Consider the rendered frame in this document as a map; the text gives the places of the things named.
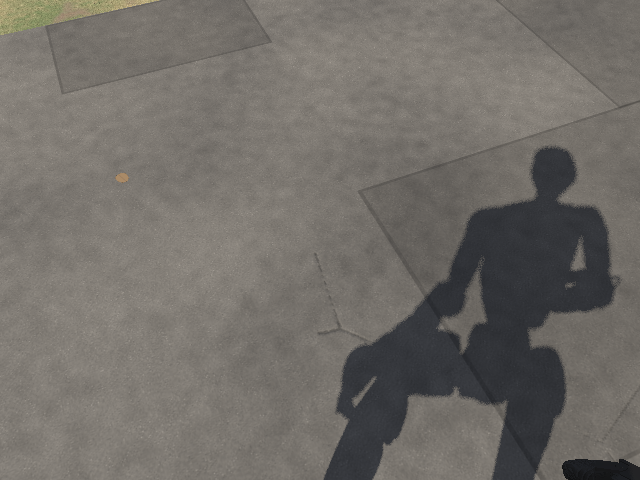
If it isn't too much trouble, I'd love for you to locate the right robot hand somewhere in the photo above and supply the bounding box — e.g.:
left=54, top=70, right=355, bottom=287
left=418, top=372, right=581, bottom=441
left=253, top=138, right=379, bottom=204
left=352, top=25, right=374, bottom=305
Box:
left=562, top=459, right=640, bottom=480

